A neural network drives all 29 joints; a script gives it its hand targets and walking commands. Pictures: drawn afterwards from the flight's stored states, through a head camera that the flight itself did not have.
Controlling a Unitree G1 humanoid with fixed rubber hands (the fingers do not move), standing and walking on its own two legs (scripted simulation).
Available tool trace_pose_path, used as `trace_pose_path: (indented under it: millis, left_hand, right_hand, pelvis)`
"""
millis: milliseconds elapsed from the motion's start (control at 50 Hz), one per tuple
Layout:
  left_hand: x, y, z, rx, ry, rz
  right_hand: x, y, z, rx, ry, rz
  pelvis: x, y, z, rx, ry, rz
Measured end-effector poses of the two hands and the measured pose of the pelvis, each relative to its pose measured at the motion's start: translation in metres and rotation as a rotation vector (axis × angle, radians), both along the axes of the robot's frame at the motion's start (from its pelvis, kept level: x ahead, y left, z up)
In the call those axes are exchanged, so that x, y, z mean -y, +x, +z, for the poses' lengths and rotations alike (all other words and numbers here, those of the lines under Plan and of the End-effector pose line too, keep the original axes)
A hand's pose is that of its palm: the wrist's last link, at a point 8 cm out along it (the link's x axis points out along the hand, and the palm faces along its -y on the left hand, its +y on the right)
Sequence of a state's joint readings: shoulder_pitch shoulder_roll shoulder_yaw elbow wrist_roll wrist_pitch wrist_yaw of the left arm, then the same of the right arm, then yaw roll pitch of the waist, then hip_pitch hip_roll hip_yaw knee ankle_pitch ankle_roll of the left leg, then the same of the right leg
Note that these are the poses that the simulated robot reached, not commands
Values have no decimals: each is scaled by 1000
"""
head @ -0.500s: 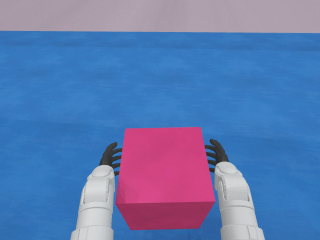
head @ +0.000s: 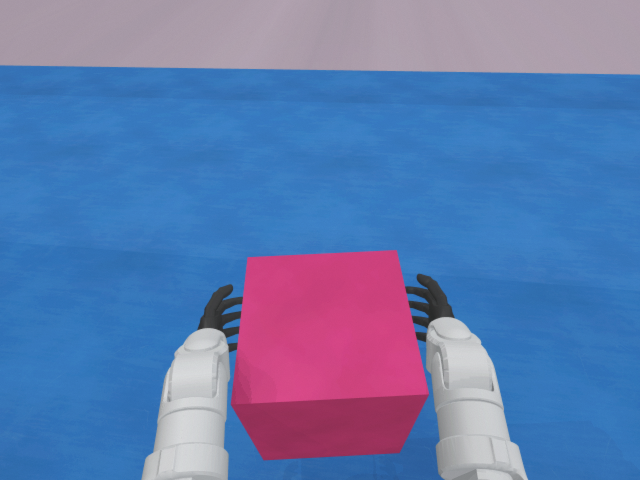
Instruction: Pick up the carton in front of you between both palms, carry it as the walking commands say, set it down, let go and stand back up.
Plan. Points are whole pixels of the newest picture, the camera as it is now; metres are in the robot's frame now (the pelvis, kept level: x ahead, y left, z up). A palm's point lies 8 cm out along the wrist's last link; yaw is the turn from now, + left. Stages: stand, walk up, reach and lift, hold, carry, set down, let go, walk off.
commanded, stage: set down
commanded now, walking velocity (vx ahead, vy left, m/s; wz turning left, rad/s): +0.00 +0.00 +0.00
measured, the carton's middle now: (327, 359) +0.31 +0.00 -0.04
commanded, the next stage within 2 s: none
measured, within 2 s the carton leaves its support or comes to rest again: neither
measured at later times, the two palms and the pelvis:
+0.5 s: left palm (255, 371) +0.35 +0.13 -0.15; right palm (428, 373) +0.33 -0.17 -0.15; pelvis -0.02 +0.01 -0.06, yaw +0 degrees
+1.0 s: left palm (274, 374) +0.41 +0.11 -0.27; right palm (419, 389) +0.37 -0.18 -0.29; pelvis -0.06 +0.00 -0.20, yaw +3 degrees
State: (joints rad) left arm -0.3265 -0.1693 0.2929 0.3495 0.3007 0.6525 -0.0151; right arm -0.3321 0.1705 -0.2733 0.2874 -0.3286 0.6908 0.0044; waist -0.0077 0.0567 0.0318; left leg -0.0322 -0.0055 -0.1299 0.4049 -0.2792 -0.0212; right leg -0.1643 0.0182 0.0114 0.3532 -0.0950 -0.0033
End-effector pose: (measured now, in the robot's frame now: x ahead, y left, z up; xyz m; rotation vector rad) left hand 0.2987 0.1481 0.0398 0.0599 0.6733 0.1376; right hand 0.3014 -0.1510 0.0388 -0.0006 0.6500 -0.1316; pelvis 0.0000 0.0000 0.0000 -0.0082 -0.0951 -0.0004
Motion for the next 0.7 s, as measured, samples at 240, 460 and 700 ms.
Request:
trace_pose_path:
  millis: [240, 460, 700]
  left_hand:
    - [10, 39, -47, -43, 13, -28]
    - [22, 48, -170, -43, -7, -44]
    - [22, 75, -228, 27, -51, -23]
  right_hand:
    - [9, 30, -52, -42, 25, -37]
    - [22, 29, -174, -41, 9, -62]
    - [21, 56, -230, 28, 46, -95]
  pelvis:
    - [-14, -2, -11, -129, 9, -16]
    - [-15, -20, -48, -495, 37, -18]
    - [-7, -47, -116, -720, 32, 20]
